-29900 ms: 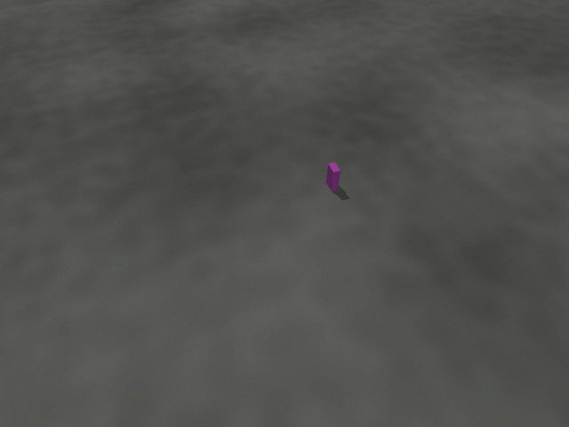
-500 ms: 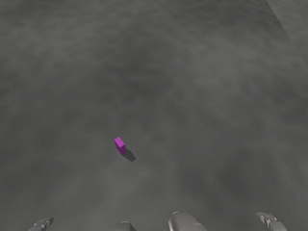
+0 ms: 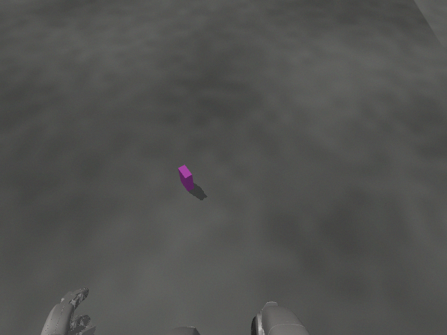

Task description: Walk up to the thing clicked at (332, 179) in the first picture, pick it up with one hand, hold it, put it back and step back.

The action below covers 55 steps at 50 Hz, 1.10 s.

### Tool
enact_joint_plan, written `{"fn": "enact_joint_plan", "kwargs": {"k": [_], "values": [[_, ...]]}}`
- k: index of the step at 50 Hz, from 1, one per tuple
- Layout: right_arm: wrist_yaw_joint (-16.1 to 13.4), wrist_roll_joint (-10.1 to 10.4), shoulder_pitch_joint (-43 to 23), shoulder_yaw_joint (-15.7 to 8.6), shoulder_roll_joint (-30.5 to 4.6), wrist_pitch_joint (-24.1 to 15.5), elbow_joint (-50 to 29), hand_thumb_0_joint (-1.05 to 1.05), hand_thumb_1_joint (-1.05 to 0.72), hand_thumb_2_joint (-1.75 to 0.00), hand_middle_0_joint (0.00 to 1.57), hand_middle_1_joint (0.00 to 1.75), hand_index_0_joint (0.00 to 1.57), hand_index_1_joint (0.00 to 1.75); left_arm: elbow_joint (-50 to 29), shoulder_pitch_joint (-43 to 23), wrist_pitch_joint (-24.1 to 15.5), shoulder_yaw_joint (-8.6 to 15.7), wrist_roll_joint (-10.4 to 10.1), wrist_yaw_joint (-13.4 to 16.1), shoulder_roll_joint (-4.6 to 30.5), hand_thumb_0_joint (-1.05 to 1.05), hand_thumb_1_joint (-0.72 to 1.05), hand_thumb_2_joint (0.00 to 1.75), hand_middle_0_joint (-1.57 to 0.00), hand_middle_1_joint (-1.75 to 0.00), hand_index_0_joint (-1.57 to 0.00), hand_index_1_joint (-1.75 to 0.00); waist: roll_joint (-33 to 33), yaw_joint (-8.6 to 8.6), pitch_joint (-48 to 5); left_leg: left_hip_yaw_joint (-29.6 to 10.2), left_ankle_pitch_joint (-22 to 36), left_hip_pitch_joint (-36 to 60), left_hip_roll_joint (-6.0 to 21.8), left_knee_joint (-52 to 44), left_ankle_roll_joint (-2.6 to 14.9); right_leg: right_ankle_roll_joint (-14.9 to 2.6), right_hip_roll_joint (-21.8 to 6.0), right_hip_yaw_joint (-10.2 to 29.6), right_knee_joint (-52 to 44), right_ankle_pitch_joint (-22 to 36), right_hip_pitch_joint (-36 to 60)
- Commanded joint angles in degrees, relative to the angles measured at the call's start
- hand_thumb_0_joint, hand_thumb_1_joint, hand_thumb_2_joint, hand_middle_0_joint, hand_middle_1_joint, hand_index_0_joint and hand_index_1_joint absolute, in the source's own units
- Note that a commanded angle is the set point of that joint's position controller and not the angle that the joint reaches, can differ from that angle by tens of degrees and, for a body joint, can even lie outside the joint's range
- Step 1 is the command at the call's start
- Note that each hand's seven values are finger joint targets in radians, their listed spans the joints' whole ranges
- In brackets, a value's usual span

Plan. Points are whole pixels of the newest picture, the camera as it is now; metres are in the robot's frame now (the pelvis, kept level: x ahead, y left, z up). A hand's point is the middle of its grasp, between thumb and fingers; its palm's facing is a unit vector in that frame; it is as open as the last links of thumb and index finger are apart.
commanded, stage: step back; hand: left
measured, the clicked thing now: (186, 178) +0.82 +0.19 -0.68
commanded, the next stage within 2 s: stand in 1.54 s
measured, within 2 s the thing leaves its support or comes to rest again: neither
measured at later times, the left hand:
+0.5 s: hand out of the picture -0.10 +0.23 -0.13, palm faces -0.04 -0.90 -0.43, open 7.4 cm
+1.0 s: hand out of the picture -0.19 +0.22 -0.13, palm faces +0.05 -0.93 -0.37, open 7.4 cm
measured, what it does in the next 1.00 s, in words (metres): walks backwards: right foot, then left foot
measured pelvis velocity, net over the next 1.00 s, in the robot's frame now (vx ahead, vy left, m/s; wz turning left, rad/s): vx -0.23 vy -0.04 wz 0.02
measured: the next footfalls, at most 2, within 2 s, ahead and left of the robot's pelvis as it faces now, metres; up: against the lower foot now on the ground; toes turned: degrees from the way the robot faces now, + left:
right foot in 0.32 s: -0.16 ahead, -0.15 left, +0.00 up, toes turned +1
left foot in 0.64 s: -0.16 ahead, +0.10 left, +0.00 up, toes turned +1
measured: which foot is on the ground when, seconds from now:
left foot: down 0.00-0.34, up 0.36-0.62, down 0.64-1.00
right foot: up 0.00-0.30, down 0.32-1.00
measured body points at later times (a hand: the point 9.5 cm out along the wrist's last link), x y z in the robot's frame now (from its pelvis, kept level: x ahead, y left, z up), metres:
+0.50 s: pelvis -0.18 -0.04 +0.01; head -0.14 -0.06 +0.46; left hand -0.10 +0.27 -0.10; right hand -0.07 -0.37 -0.11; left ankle -0.15 +0.11 -0.64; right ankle -0.16 -0.16 -0.71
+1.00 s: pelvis -0.23 -0.04 +0.02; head -0.22 -0.05 +0.46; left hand -0.19 +0.27 -0.11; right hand -0.15 -0.35 -0.11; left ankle -0.23 +0.09 -0.69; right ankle -0.20 -0.16 -0.71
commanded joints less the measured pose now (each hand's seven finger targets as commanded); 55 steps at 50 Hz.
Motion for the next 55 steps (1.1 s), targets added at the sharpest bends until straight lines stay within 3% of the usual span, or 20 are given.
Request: {"fn": "enact_joint_plan", "kwargs": {"k": [1,4,9,15,16,17,18,20,22,27,31,32,33,34,37,42,44,45,46,55], "values": [[-0.52,-0.81,-0.56,-5.46,-21.17,-2.34,-5.41,0.0,-0.9,-0.9,0.2,0.3,0.2,0.3,-3.84,-2.55,0.04,4.06,0.14,1.59,11.28,0.0,0.9,0.9,-0.2,-0.3,-0.2,-0.3,11.42,-2.57,-11.25,-29.72,27.53,-6.16,26.47,-18.81,15.41,-1.08,7.75,11.37,26.42,-20.59,0.42],[-1.35,-0.42,-6.58,-3.33,-15.29,-2.44,-6.62,0.0,-0.9,-0.9,0.2,0.3,0.2,0.3,-0.49,4.42,0.03,4.06,-0.78,1.13,10.98,0.0,0.9,0.9,-0.2,-0.3,-0.2,-0.3,8.96,2.14,-11.43,-15.1,31.83,-1.38,19.16,-13.98,11.74,-0.82,8.66,10.49,32.91,-12.71,-2.57],[-1.19,-0.41,-1.63,-3.7,-14.57,-1.73,-6.59,0.0,-0.9,-0.9,0.2,0.3,0.2,0.3,-0.81,3.5,-0.81,3.49,0.1,0.32,9.64,0.0,0.9,0.9,-0.2,-0.3,-0.2,-0.3,11.48,-1.65,-13.49,-13.38,33.77,9.51,18.73,-10.45,14.02,2.26,6.45,5.71,17.1,-14.59,-2.83],[-0.32,0.54,-5.79,-3.34,-15.96,0.55,-7.94,0.0,-0.9,-0.9,0.2,0.3,0.2,0.3,4.46,12.46,-1.96,3.53,0.34,-0.04,9.54,0.0,0.9,0.9,-0.2,-0.3,-0.2,-0.3,14.31,1.84,-18.44,-8.99,23.14,-0.01,14.61,-4.58,6.54,-1.44,4.9,-1.36,-17.97,1.5,16.52],[-0.18,0.81,-5.82,-2.57,-13.25,0.64,-8.49,0.0,-0.9,-0.9,0.2,0.3,0.2,0.3,4.29,12.58,-2.21,4.37,1.17,-0.01,12.55,0.0,0.9,0.9,-0.2,-0.3,-0.2,-0.3,7.45,1.53,-15.89,-8.05,11.55,-10.08,10.15,0.25,3.46,-3.09,0.18,8.44,-18.63,-0.19,19.03],[-0.64,1.21,-7.17,-1.98,-10.02,0.42,-10.28,0.0,-0.9,-0.9,0.2,0.3,0.2,0.3,2.86,10.73,-2.1,6.08,1.27,-0.25,19.22,0.0,0.9,0.9,-0.2,-0.3,-0.2,-0.3,-9.49,2.61,-12.39,-4.4,-8.13,-20.14,-0.96,11.33,-0.54,-9.79,-13.64,25.76,-23.65,0.9,14.38],[-1.54,0.86,-9.12,-3.17,-11.96,0.75,-9.76,0.0,-0.9,-0.9,0.2,0.3,0.2,0.3,1.16,6.97,-2.23,6.48,1.48,0.03,22.59,0.0,0.9,0.9,-0.2,-0.3,-0.2,-0.3,-11.35,4.63,-9.5,-9.34,-15.02,-16.06,-0.43,24.85,-2.18,-17.96,-22.93,34.41,-26.7,2.08,0.5],[-1.26,1.44,-5.69,-3.35,-13.54,0.79,-7.45,0.0,-0.9,-0.9,0.2,0.3,0.2,0.3,-0.6,-0.69,-2.87,4.61,1.16,0.88,16.94,0.0,0.9,0.9,-0.2,-0.3,-0.2,-0.3,-1.64,-0.58,-7.48,-13.29,-7.84,-14.07,-1.37,32.9,-1.7,-14.5,-15.71,20.21,-20.92,12.17,-0.53],[-1.03,1.48,-2.1,-2.87,-12.32,0.17,-5.72,0.0,-0.9,-0.9,0.2,0.3,0.2,0.3,-0.2,-1.34,-3.3,4.52,1.66,1.11,14.26,0.0,0.9,0.9,-0.2,-0.3,-0.2,-0.3,-2.94,-1.54,-10.23,-9.47,-5.03,-13.15,-1.95,32.62,-2.19,-11.63,-10.36,11.92,-16.24,14.73,4.81],[0.19,-0.13,-5.36,-2.75,-11.96,-0.8,-5.42,0.0,-0.9,-0.9,0.2,0.3,0.2,0.3,2.02,5.95,-3.77,4.93,2.05,0.67,15.23,0.0,0.9,0.9,-0.2,-0.3,-0.2,-0.3,-7.07,4.04,-10.27,-3.32,-9.69,-14.56,2.25,10.34,-2.46,-11.28,-11.31,15.46,-19.5,-9.49,16.36],[1.01,0.09,2.07,-3.56,-11.33,-2.02,0.41,0.0,-0.9,-0.9,0.2,0.3,0.2,0.3,2.48,3.36,-3.05,3.71,1.36,-0.15,14.96,0.0,0.9,0.9,-0.2,-0.3,-0.2,-0.3,-6.2,0.2,-10.15,1.19,-2.57,6.87,1.65,-14.22,0.22,-7.8,-9.07,11.46,-18.25,-18.51,3.24],[0.9,-0.54,3.38,-4.11,-12.45,-2.52,1.41,0.0,-0.9,-0.9,0.2,0.3,0.2,0.3,2.98,5.26,-2.92,2.57,1.2,-0.24,11.8,0.0,0.9,0.9,-0.2,-0.3,-0.2,-0.3,0.58,-0.52,-11.28,-6.0,-5.07,12.65,4.36,-18.05,1.59,-5.63,-6.31,8.44,-11.43,-18.48,-2.27],[0.81,-1.21,2.41,-4.53,-17.1,-2.98,0.76,0.0,-0.9,-0.9,0.2,0.3,0.2,0.3,2.45,4.19,-3.17,1.28,0.12,-0.44,7.89,0.0,0.9,0.9,-0.2,-0.3,-0.2,-0.3,15.59,-1.51,-11.34,-30.0,-23.89,10.95,18.14,-25.53,6.98,-0.91,1.32,1.53,-0.16,-17.56,-11.41],[1.05,-0.72,-0.9,-4.97,-20.8,-3.03,-0.22,0.0,-0.9,-0.9,0.2,0.3,0.2,0.3,3.42,-1.01,-3.4,3.18,0.26,0.03,12.93,0.0,0.9,0.9,-0.2,-0.3,-0.2,-0.3,12.95,-3.17,-6.27,-36.34,-33.45,-4.59,24.45,-29.51,13.36,-0.37,1.1,2.5,7.13,-17.45,-5.77],[0.62,-0.98,-6.49,-2.67,-14.04,-4.54,-0.44,0.0,-0.9,-0.9,0.2,0.3,0.2,0.3,6.31,3.37,-4.0,2.46,-0.5,-1.27,10.56,0.0,0.9,0.9,-0.2,-0.3,-0.2,-0.3,8.24,1.26,-5.57,-18.68,-12.86,-2.53,15.89,-23.62,7.82,-1.01,0.95,3.17,6.15,-7.04,0.07],[1.46,-0.73,-5.43,-3.09,-13.6,-2.79,0.19,0.0,-0.9,-0.9,0.2,0.3,0.2,0.3,9.73,6.81,-5.31,2.69,0.19,-1.4,9.13,0.0,0.9,0.9,-0.2,-0.3,-0.2,-0.3,11.61,1.28,-7.24,-10.74,-13.56,-6.96,12.78,-17.65,5.21,-1.18,4.81,-3.1,-16.76,-3.26,16.62],[1.41,0.04,-4.16,-1.76,-9.37,-2.43,-0.52,0.0,-0.9,-0.9,0.2,0.3,0.2,0.3,10.72,9.19,-6.14,3.56,1.13,-0.42,12.24,0.0,0.9,0.9,-0.2,-0.3,-0.2,-0.3,1.91,2.61,-8.58,-6.37,-10.24,-16.54,7.57,-5.46,1.2,-3.9,-1.13,10.89,-22.64,-7.31,25.64],[1.14,0.06,-5.54,-1.65,-8.69,-2.27,-0.6,0.0,-0.9,-0.9,0.2,0.3,0.2,0.3,11.12,10.3,-6.41,4.03,1.19,-0.24,16.03,0.0,0.9,0.9,-0.2,-0.3,-0.2,-0.3,-4.38,3.5,-8.04,-3.73,-11.44,-17.13,2.26,4.4,-0.11,-8.65,-11.89,27.09,-30.0,-23.37,19.4],[0.89,-0.35,-4.68,-2.71,-11.27,-2.17,0.24,0.0,-0.9,-0.9,0.2,0.3,0.2,0.3,9.87,6.53,-6.71,4.41,1.32,-0.34,18.01,0.0,0.9,0.9,-0.2,-0.3,-0.2,-0.3,-3.28,2.37,-4.77,-5.91,-10.86,-13.94,4.15,11.02,-0.91,-12.78,-17.91,32.21,-32.5,-30.64,10.53],[1.17,-0.57,1.79,-3.32,-9.77,-4.03,5.01,0.0,-0.9,-0.9,0.2,0.3,0.2,0.3,8.7,1.32,-5.69,1.31,0.35,-0.94,11.07,0.0,0.9,0.9,-0.2,-0.3,-0.2,-0.3,-1.37,-1.88,-10.33,-1.15,4.65,8.88,3.77,-13.21,-0.73,-5.81,-6.17,7.35,-17.06,-2.79,1.94]]}}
